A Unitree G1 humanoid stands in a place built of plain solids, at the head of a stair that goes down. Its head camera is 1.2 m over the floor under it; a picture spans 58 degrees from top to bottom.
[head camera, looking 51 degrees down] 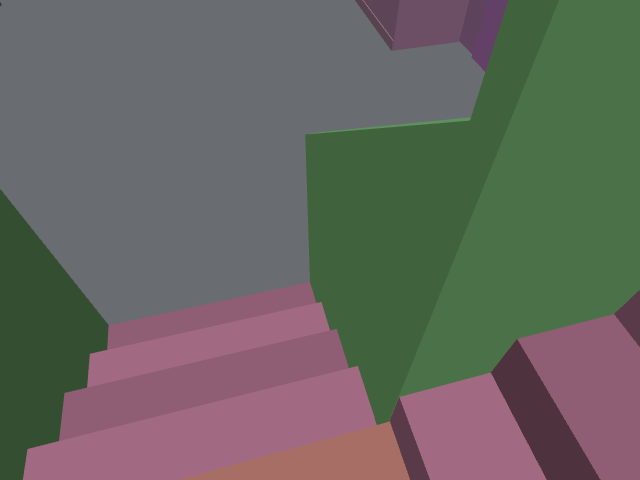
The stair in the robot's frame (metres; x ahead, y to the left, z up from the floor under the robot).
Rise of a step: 0.18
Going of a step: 0.24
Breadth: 1.02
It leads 14 degrees to the left of straight ahead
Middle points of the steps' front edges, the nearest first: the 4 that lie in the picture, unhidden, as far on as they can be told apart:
0.45 0.37 -0.18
0.68 0.43 -0.36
0.91 0.49 -0.54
1.14 0.55 -0.72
